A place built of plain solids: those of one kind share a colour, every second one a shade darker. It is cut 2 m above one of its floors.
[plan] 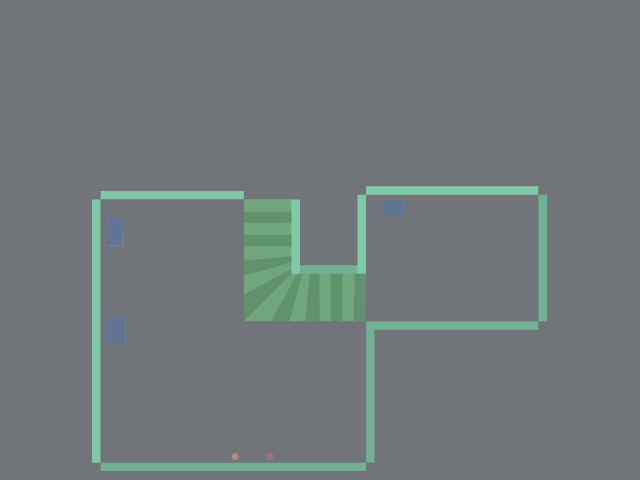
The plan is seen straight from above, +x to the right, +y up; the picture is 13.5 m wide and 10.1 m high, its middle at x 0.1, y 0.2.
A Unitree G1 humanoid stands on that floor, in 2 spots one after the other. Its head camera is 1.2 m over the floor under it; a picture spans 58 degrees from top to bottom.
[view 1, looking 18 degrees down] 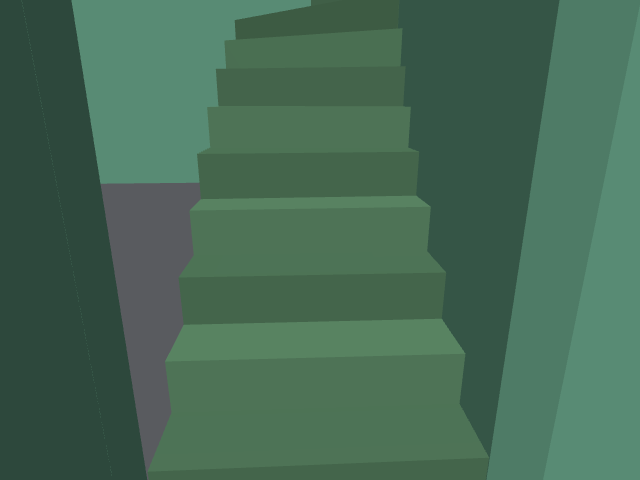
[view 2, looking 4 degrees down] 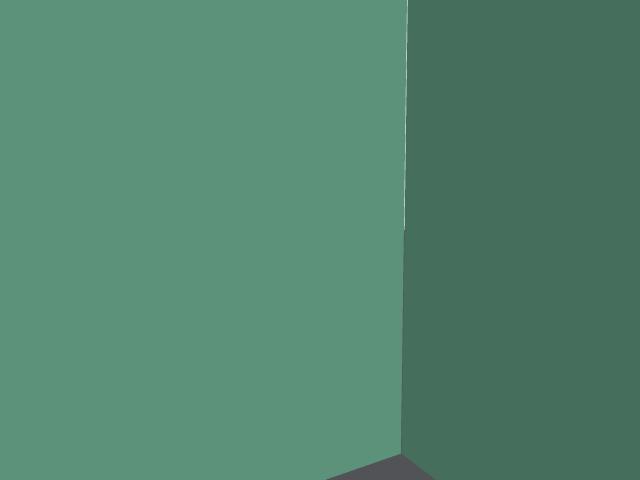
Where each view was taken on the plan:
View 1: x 2.07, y -1.07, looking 177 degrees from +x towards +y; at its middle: tread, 1.84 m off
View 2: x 3.35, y -0.45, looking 61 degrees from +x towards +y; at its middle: wall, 1.84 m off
